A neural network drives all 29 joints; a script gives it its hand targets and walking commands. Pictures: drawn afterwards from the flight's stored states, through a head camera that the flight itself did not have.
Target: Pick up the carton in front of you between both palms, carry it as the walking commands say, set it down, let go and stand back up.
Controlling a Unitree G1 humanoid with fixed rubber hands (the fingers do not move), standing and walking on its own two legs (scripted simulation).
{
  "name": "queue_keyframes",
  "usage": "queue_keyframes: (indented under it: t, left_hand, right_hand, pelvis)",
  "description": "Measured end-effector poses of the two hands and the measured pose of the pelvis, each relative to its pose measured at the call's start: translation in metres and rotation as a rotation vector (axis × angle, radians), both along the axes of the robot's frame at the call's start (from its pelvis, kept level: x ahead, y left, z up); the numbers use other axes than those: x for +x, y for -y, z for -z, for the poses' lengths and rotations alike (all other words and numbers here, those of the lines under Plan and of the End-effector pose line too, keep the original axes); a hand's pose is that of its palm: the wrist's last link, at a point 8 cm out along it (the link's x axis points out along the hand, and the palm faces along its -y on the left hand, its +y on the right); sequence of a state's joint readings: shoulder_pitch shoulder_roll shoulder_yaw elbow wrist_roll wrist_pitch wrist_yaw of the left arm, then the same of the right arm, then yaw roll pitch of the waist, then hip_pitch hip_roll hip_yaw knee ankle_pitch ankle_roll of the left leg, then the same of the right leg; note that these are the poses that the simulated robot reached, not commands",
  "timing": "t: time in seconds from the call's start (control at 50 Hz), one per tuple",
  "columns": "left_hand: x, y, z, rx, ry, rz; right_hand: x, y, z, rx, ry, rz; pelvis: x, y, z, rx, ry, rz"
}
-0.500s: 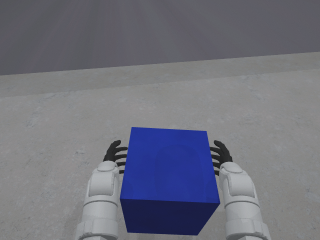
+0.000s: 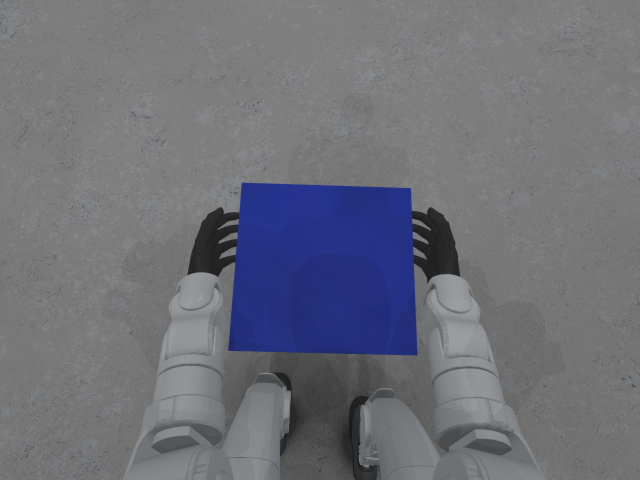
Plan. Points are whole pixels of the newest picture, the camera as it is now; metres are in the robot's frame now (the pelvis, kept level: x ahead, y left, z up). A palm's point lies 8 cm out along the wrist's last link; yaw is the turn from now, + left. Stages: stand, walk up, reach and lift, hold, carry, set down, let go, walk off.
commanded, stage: set down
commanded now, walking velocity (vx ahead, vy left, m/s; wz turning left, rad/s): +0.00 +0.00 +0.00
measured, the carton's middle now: (321, 280) +0.36 +0.03 -0.15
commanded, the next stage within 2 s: none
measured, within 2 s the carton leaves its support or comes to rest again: neither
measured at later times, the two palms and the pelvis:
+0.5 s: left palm (220, 264) +0.39 +0.19 -0.21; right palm (401, 267) +0.40 -0.11 -0.21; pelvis -0.03 +0.01 -0.14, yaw -2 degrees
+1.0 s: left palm (227, 272) +0.42 +0.22 -0.37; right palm (371, 268) +0.44 -0.08 -0.37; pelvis -0.05 +0.01 -0.26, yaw -3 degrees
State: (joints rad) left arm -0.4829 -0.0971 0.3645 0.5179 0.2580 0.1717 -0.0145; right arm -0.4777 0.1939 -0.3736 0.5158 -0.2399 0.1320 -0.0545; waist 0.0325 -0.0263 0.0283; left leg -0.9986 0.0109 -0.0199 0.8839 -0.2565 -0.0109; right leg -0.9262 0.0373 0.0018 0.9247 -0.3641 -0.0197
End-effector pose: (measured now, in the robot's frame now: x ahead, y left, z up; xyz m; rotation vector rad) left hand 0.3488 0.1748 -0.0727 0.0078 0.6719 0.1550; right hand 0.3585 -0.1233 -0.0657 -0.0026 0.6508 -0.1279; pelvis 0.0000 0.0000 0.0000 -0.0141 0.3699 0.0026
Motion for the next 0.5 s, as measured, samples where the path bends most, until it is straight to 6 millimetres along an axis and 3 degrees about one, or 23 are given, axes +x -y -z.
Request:
queue_keyframes:
  t: [0.3,0.5]
  left_hand:
    - [0.034,-0.009,0.071,-0.018,0.026,-0.008]
    - [0.044,-0.017,0.138,-0.007,0.007,-0.018]
  right_hand:
    - [0.029,-0.008,0.075,0.028,0.024,0.025]
    - [0.043,-0.017,0.144,0.026,0.006,0.002]
  pelvis:
    - [-0.017,-0.005,0.082,0.0,-0.224,0.019]
    - [-0.028,-0.008,0.136,-0.004,-0.32,0.026]
